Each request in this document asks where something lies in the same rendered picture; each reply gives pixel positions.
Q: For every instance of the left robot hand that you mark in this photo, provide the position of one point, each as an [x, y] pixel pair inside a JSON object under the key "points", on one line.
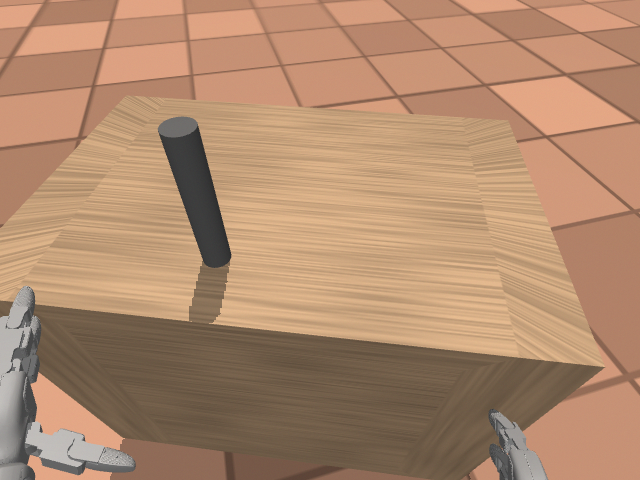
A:
{"points": [[20, 435]]}

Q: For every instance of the left robot arm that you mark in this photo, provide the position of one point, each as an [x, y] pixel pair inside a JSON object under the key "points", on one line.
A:
{"points": [[16, 471]]}

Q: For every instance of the right robot hand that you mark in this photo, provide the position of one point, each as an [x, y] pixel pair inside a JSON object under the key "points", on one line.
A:
{"points": [[520, 463]]}

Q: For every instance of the can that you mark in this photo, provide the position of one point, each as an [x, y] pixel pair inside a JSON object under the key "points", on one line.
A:
{"points": [[184, 148]]}

